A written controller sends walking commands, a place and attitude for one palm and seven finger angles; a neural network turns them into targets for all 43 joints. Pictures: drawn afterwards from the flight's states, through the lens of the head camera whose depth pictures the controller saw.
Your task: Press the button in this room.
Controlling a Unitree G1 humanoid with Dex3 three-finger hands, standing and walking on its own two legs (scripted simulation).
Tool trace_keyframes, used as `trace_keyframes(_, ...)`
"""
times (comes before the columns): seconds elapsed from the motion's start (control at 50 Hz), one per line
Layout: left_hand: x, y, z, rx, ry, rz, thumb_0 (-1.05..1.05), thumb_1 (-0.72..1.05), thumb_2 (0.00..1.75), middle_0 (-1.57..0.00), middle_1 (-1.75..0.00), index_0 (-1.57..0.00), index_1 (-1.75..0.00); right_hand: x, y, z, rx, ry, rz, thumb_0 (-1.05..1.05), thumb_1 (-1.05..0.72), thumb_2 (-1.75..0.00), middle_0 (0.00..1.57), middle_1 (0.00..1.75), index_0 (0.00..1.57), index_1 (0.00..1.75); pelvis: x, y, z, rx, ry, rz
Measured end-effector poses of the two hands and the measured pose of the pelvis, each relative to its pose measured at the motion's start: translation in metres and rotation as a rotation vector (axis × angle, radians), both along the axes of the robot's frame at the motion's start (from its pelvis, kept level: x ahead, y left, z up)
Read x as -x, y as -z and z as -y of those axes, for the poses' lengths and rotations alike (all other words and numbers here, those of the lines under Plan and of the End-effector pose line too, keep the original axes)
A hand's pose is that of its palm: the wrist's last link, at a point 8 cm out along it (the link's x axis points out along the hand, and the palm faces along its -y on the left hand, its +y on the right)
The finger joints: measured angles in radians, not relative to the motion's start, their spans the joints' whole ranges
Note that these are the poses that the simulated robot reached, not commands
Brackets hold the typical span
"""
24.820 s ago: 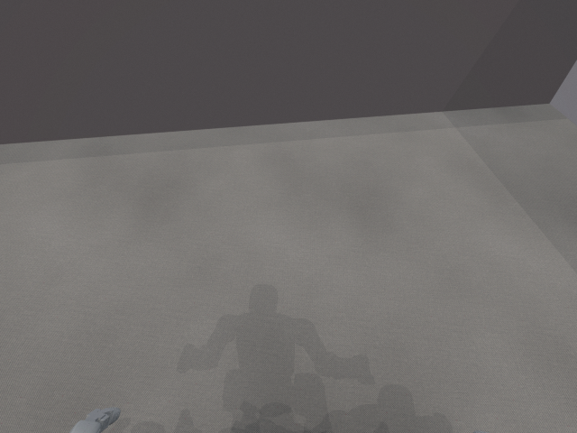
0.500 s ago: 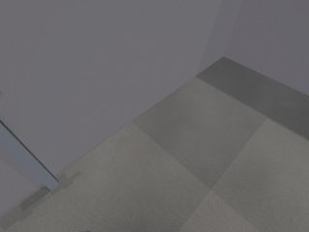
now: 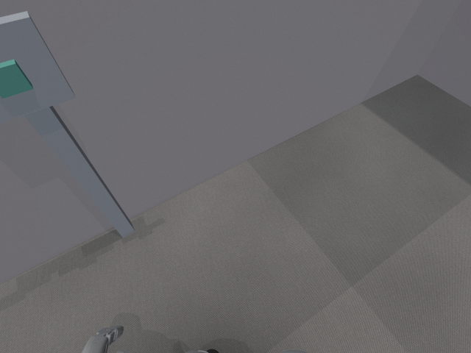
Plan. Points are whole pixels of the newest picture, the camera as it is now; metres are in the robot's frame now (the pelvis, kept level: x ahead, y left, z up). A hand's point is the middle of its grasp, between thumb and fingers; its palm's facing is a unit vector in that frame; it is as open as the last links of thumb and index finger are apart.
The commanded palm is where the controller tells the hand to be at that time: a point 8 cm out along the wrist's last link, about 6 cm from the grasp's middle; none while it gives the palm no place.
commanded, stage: turn to face it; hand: left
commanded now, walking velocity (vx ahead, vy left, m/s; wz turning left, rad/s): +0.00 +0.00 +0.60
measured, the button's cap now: (8, 78) +0.62 +0.49 +0.10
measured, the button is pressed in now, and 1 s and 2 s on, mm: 0 0 0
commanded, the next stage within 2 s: take the last steps up to it in 0.84 s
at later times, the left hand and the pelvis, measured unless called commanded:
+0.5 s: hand out of the picture -0.06 +0.19 -0.17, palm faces +0.35 -0.90 -0.26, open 7.3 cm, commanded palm none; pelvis -0.03 -0.02 -0.01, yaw +20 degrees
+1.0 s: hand out of the picture -0.04 +0.19 -0.16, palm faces +0.47 -0.84 -0.27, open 7.3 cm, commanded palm none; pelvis -0.03 -0.03 -0.01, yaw +28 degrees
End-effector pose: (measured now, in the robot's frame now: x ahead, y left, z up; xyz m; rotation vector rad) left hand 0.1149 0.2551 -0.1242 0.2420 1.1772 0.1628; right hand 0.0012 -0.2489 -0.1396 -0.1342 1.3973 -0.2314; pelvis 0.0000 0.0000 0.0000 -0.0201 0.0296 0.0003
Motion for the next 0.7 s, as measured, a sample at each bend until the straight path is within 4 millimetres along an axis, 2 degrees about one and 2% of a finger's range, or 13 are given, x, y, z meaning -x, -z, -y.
trace_keyframes(0.06,0.002,-0.004,0.015,-0.015,-0.017,0.071,0.00,0.91,0.89,-0.20,-0.30,-0.20,-0.30,-0.006,0.012,0.024,-0.006,-0.029,0.015,0.00,-0.90,-0.90,0.21,0.30,0.21,0.30,0.008,0.008,0.017,-0.023,-0.037,0.002)
trace_keyframes(0.16,0.035,-0.019,0.036,-0.026,-0.070,0.087,0.00,0.91,0.89,-0.20,-0.30,-0.20,-0.30,-0.034,0.010,0.051,-0.005,-0.097,0.065,0.00,-0.91,-0.90,0.20,0.30,0.20,0.30,0.016,0.002,0.032,-0.048,-0.108,0.037)
trace_keyframes(0.24,0.064,-0.021,0.044,-0.020,-0.128,0.066,0.00,0.91,0.89,-0.20,-0.30,-0.21,-0.30,-0.059,0.004,0.060,-0.005,-0.165,0.105,0.00,-0.91,-0.90,0.20,0.30,0.20,0.30,0.019,-0.002,0.039,-0.066,-0.169,0.045)
trace_keyframes(0.32,0.097,-0.015,0.047,-0.005,-0.204,0.043,0.00,0.91,0.89,-0.20,-0.30,-0.21,-0.30,-0.080,0.001,0.056,-0.002,-0.248,0.101,0.00,-0.91,-0.90,0.20,0.30,0.20,0.30,0.022,-0.002,0.042,-0.071,-0.232,0.042)
trace_keyframes(0.42,0.151,-0.002,0.041,0.015,-0.310,-0.036,0.00,0.91,0.89,-0.20,-0.30,-0.21,-0.30,-0.114,-0.002,0.031,0.001,-0.367,0.105,0.00,-0.91,-0.90,0.20,0.30,0.20,0.30,0.028,0.000,0.036,-0.065,-0.300,0.025)
trace_keyframes(0.54,0.227,0.024,0.018,0.042,-0.450,-0.150,0.00,0.91,0.89,-0.20,-0.30,-0.21,-0.30,-0.159,-0.005,-0.027,0.010,-0.525,0.193,0.00,-0.91,-0.90,0.20,0.30,0.20,0.30,0.036,0.013,0.013,-0.026,-0.373,0.009)
trace_keyframes(0.58,0.247,0.031,0.010,0.046,-0.489,-0.190,0.00,0.91,0.89,-0.20,-0.30,-0.21,-0.30,-0.168,-0.009,-0.047,0.007,-0.562,0.231,0.00,-0.91,-0.90,0.20,0.30,0.20,0.30,0.039,0.016,0.007,-0.036,-0.389,0.011)
trace_keyframes(0.64,0.262,0.028,0.002,0.047,-0.522,-0.226,0.00,0.91,0.89,-0.20,-0.30,-0.20,-0.30,-0.171,-0.019,-0.067,0.002,-0.594,0.260,0.00,-0.91,-0.90,0.20,0.30,0.20,0.30,0.040,0.009,0.001,-0.020,-0.402,0.025)
trace_keyframes(0.7,0.260,0.021,-0.003,0.051,-0.541,-0.200,0.01,0.91,0.89,-0.20,-0.30,-0.20,-0.30,-0.167,-0.023,-0.077,-0.003,-0.609,0.257,0.00,-0.90,-0.90,0.20,0.30,0.21,0.30,0.041,0.003,-0.003,-0.006,-0.425,0.034)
